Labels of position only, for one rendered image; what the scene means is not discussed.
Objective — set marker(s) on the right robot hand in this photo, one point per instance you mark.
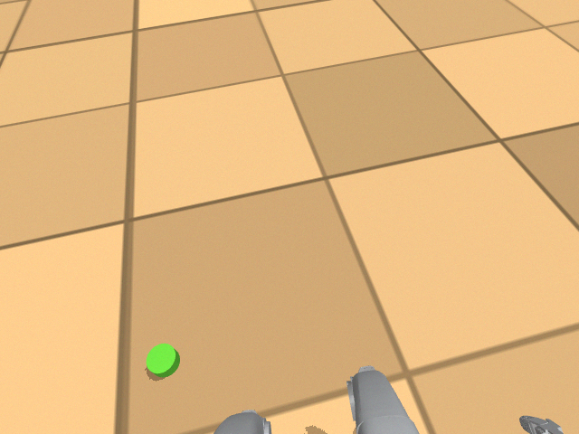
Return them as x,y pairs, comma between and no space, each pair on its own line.
534,425

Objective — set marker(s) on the tin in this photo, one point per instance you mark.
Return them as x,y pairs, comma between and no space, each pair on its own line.
163,360

